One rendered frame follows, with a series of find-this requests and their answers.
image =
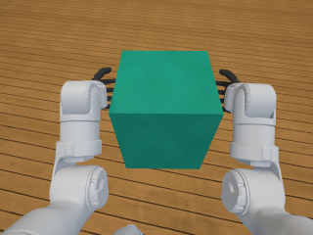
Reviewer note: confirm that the robot right upper arm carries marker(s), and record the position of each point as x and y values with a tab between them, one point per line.
257	198

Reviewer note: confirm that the robot left upper arm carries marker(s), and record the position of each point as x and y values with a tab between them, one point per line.
77	190

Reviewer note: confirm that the right robot hand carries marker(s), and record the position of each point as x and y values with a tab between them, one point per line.
225	84

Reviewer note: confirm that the robot right forearm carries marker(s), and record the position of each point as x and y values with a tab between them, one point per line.
253	106

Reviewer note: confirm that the left robot shin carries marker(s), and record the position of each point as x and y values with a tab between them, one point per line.
132	225

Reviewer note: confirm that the left robot hand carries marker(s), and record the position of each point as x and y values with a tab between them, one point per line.
99	75

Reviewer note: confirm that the robot left forearm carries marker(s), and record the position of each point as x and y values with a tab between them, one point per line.
81	102

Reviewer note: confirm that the carton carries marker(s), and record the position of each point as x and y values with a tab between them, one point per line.
165	108

